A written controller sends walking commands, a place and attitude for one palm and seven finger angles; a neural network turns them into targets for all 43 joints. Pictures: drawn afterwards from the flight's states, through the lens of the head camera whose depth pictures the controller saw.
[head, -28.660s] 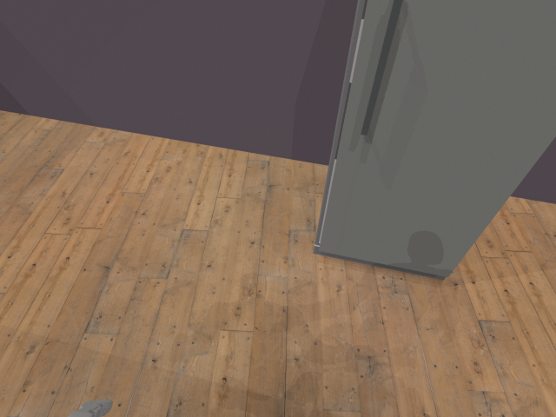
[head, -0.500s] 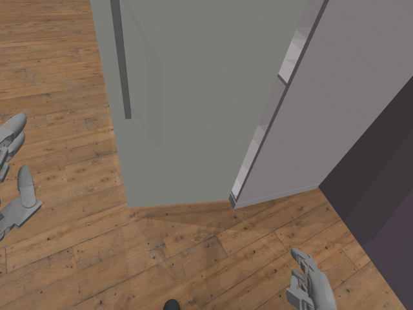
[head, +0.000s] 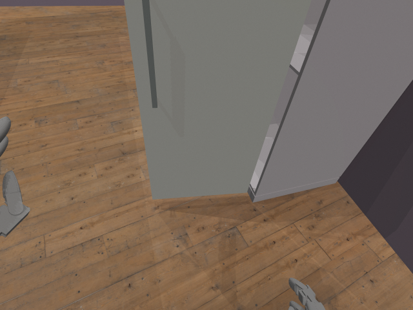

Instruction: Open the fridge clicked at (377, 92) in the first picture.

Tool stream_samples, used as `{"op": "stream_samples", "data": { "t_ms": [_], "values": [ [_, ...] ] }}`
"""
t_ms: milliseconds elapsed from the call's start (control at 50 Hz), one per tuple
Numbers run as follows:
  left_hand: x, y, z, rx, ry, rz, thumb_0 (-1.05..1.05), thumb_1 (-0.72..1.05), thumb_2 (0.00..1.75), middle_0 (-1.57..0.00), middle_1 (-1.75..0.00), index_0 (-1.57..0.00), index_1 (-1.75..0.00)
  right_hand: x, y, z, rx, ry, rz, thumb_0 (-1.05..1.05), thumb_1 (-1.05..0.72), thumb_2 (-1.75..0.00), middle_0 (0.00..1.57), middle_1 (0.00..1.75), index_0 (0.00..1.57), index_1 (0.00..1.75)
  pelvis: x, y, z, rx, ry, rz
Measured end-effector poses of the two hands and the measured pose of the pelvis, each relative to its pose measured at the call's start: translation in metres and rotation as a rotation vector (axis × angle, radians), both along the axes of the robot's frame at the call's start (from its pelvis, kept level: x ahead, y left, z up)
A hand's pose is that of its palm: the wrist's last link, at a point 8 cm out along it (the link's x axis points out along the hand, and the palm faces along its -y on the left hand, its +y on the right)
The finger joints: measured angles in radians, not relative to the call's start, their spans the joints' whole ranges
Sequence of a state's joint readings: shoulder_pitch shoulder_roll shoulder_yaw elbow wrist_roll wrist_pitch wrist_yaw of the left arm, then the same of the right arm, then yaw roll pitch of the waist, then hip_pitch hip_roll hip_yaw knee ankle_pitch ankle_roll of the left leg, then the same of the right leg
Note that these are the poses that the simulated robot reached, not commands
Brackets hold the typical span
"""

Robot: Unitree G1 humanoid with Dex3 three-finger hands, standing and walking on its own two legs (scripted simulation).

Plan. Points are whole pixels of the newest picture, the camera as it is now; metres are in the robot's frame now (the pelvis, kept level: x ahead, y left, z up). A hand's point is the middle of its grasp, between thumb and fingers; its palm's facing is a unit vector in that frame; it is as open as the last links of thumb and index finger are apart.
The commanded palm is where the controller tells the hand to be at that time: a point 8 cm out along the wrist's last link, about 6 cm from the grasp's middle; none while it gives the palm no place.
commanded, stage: stop stepping back and stand still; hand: left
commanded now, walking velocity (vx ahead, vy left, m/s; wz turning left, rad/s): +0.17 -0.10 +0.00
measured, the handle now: (150, 54) +0.76 +0.17 +0.13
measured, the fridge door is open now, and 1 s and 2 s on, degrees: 81 81 81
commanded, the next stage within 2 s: let the arm hang, fingers relaxed in 0.12 s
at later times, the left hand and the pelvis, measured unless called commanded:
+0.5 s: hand out of the picture +0.10 +0.18 -0.16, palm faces +0.15 -0.97 -0.17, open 7.0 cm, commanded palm none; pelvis +0.02 +0.01 -0.01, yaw +7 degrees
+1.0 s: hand out of the picture +0.06 +0.24 -0.15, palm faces +0.09 -0.97 -0.24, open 7.3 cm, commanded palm none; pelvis +0.02 +0.04 +0.02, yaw +5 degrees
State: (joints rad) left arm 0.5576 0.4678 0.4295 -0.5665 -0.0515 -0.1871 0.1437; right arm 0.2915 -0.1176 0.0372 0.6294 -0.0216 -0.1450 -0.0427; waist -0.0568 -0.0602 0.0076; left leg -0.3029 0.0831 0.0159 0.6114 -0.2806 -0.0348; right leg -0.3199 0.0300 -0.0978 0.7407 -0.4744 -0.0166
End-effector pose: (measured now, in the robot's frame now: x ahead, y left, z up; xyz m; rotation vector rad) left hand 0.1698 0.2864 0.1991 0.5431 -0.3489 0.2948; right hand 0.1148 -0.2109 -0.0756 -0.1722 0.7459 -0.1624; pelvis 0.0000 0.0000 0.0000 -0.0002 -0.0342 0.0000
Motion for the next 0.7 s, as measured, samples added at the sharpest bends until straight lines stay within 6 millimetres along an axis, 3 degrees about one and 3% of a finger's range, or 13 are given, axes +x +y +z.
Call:
{"op": "stream_samples", "data": {
  "t_ms": [60, 100, 160, 220, 260, 300, 340, 400, 460, 480, 540, 700],
  "values": [
    [-0.016, -0.002, 0.018, 0.132, -0.017, 0.018, 0.02, 0.89, 0.9, -0.21, -0.3, -0.21, -0.3, 0.003, 0.003, -0.014, 0.034, 0.033, 0.033, 0.02, -0.9, -0.9, 0.2, 0.3, 0.2, 0.3, 0.002, -0.003, -0.005, -0.002, 0.015, 0.009],
    [-0.023, 0.006, 0.021, 0.132, -0.016, 0.065, 0.02, 0.89, 0.9, -0.21, -0.3, -0.22, -0.3, 0.006, 0.001, -0.021, 0.031, 0.074, 0.052, 0.02, -0.9, -0.9, 0.2, 0.3, 0.2, 0.3, 0.005, -0.001, -0.003, -0.002, 0.01, 0.015],
    [-0.026, 0.028, 0.012, 0.06, 0.018, 0.18, 0.01, 0.89, 0.9, -0.21, -0.3, -0.22, -0.31, 0.014, -0.005, -0.021, 0.013, 0.099, 0.061, 0.02, -0.9, -0.9, 0.21, 0.3, 0.2, 0.3, 0.013, 0.004, 0.004, 0.007, 0.016, 0.011],
    [-0.021, 0.046, -0.01, -0.048, 0.069, 0.275, 0.01, 0.89, 0.9, -0.21, -0.3, -0.22, -0.3, 0.027, -0.011, -0.013, -0.024, 0.084, 0.067, 0.02, -0.91, -0.9, 0.2, 0.3, 0.2, 0.3, 0.02, 0.009, 0.009, 0.015, 0.015, 0.018],
    [-0.008, 0.055, -0.047, -0.118, 0.189, 0.298, 0.01, 0.89, 0.9, -0.2, -0.3, -0.21, -0.3, 0.037, -0.014, -0.015, -0.027, 0.093, 0.102, 0.02, -0.91, -0.9, 0.2, 0.3, 0.2, 0.3, 0.022, 0.013, 0.007, 0.015, 0.018, 0.061],
    [0.005, 0.057, -0.109, -0.221, 0.413, 0.297, 0.0, 0.9, 0.9, -0.19, -0.3, -0.2, -0.3, 0.047, -0.015, -0.027, -0.04, 0.117, 0.132, 0.01, -0.91, -0.9, 0.2, 0.3, 0.2, 0.3, 0.022, 0.02, -0.004, -0.003, 0.022, 0.09],
    [0.006, 0.047, -0.182, -0.305, 0.681, 0.282, 0.0, 0.91, 0.91, -0.19, -0.3, -0.2, -0.3, 0.054, -0.016, -0.042, -0.052, 0.14, 0.138, 0.01, -0.91, -0.9, 0.2, 0.3, 0.2, 0.3, 0.021, 0.025, -0.016, -0.002, 0.037, 0.096],
    [-0.021, 0.005, -0.274, -0.418, 1.078, 0.241, 0.01, 0.91, 0.9, -0.19, -0.3, -0.2, -0.3, 0.051, -0.014, -0.052, -0.05, 0.189, 0.143, 0.01, -0.91, -0.9, 0.2, 0.3, 0.2, 0.3, 0.017, 0.02, -0.022, 0.04, 0.043, 0.09],
    [-0.067, -0.049, -0.325, -0.537, 1.347, 0.202, 0.01, 0.91, 0.9, -0.19, -0.3, -0.2, -0.3, 0.039, -0.014, -0.06, -0.035, 0.273, 0.149, 0.01, -0.91, -0.9, 0.2, 0.3, 0.2, 0.3, 0.018, 0.012, -0.019, 0.033, 0.037, 0.106],
    [-0.079, -0.058, -0.329, -0.6, 1.358, 0.231, 0.0, 0.94, 0.9, -0.2, -0.3, -0.2, -0.3, 0.034, -0.013, -0.061, -0.029, 0.313, 0.147, 0.01, -0.91, -0.9, 0.2, 0.3, 0.2, 0.3, 0.02, 0.009, -0.016, 0.028, 0.041, 0.116],
    [-0.098, -0.054, -0.325, -0.636, 1.348, 0.31, -0.06, 1.02, 0.9, -0.21, -0.3, -0.21, -0.3, 0.02, -0.01, -0.06, -0.024, 0.437, 0.158, 0.01, -0.91, -0.9, 0.2, 0.3, 0.2, 0.3, 0.025, 0.004, -0.005, 0.017, 0.052, 0.127],
    [-0.138, -0.021, -0.323, -0.583, 1.521, 0.411, -0.03, 0.96, 0.9, -0.2, -0.3, -0.21, -0.3, 0.003, -0.002, -0.056, -0.011, 0.506, 0.097, 0.01, -0.91, -0.9, 0.2, 0.3, 0.2, 0.3, 0.03, 0.015, 0.007, -0.01, 0.05, 0.123]
  ]
}}
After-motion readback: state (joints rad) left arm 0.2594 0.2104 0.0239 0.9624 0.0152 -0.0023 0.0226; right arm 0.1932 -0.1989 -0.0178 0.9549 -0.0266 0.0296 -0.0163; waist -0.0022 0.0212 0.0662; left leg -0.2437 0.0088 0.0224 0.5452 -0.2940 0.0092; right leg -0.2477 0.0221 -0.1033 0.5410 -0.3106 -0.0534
